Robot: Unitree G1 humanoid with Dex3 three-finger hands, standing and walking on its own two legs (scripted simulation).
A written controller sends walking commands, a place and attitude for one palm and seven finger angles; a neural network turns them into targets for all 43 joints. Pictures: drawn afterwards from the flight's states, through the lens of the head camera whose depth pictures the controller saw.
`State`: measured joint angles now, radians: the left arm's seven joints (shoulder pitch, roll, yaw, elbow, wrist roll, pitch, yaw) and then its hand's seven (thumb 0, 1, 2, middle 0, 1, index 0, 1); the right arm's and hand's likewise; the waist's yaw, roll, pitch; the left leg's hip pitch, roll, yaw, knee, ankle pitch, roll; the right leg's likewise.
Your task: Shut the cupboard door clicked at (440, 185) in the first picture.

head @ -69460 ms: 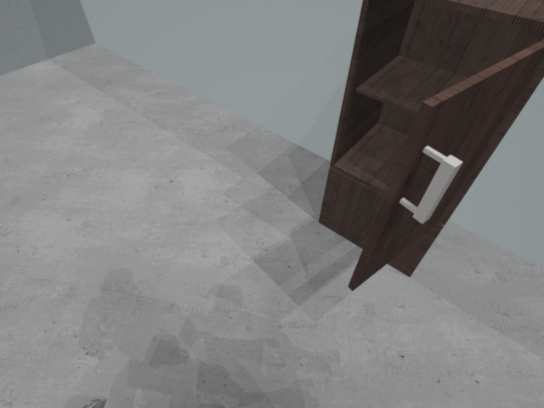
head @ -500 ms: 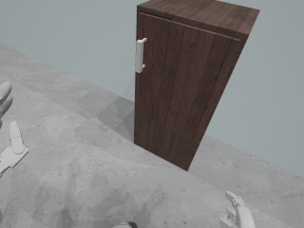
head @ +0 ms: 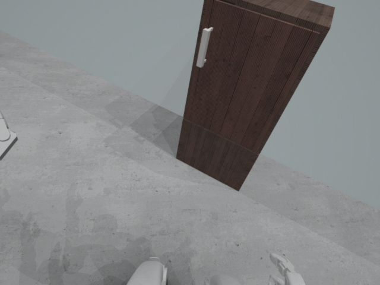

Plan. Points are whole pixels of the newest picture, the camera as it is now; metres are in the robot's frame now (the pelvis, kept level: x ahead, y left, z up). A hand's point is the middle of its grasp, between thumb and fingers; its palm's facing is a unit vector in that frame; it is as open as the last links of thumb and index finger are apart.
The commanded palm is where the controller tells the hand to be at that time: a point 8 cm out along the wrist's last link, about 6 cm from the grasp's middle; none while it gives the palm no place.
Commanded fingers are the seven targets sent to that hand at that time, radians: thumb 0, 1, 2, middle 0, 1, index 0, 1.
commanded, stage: stop stepping back and stand still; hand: left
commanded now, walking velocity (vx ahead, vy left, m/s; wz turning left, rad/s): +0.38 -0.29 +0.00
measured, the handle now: (205, 47) +0.98 -0.01 +0.09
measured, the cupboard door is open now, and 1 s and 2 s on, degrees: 0 0 0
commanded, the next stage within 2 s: let the arm hang, fingers relaxed in 1.54 s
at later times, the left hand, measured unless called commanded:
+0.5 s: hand out of the picture +0.07 +0.36 +0.23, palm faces +0.37 -0.86 -0.34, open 7.5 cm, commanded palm +0.01 +0.41 +0.22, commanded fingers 0.00 0.90 0.90 -0.20 -0.30 -0.20 -0.30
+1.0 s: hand out of the picture +0.09 +0.40 +0.22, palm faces +0.40 -0.83 -0.40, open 7.4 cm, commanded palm +0.01 +0.45 +0.22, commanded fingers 0.00 0.90 0.90 -0.20 -0.30 -0.20 -0.30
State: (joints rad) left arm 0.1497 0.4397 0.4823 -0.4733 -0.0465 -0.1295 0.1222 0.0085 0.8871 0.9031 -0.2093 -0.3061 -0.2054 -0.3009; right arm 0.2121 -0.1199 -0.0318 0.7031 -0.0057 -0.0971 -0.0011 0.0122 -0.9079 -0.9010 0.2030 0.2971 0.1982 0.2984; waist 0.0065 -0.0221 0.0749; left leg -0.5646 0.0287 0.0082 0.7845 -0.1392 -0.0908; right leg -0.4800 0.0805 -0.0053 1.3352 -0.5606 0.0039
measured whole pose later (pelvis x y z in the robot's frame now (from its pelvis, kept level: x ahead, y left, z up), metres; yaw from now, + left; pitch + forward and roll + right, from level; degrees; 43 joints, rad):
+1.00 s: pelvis -0.15 +0.16 +0.02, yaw -5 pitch -2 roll +0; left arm 0.44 0.44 0.47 -0.53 -0.04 -0.22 0.18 0.01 0.89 0.90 -0.21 -0.31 -0.20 -0.30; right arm 0.23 -0.19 -0.03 0.67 0.00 -0.08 -0.10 0.01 -0.91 -0.90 0.20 0.30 0.20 0.30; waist -0.04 -0.06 0.06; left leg -0.43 0.06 0.12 0.71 -0.25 0.03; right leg -0.23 -0.04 0.00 0.89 -0.55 0.01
